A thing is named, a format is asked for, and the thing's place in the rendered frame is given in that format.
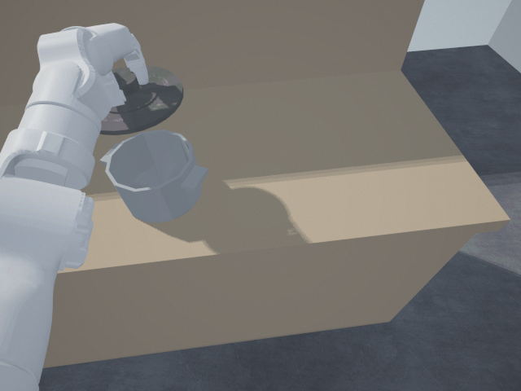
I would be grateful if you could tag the pot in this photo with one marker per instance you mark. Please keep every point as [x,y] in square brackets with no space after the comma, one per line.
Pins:
[156,174]

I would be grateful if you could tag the knob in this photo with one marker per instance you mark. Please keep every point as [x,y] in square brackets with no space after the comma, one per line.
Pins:
[127,82]

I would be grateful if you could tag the left robot forearm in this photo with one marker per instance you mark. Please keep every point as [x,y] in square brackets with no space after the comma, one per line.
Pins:
[55,140]

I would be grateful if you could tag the lid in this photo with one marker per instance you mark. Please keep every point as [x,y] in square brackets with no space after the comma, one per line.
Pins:
[151,104]

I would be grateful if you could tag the table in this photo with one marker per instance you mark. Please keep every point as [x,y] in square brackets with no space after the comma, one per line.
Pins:
[333,194]

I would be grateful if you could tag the robot left hand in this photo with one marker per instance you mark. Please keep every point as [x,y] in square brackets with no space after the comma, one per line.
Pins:
[123,44]

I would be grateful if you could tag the robot left upper arm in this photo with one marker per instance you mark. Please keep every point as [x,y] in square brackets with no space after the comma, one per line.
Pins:
[43,228]

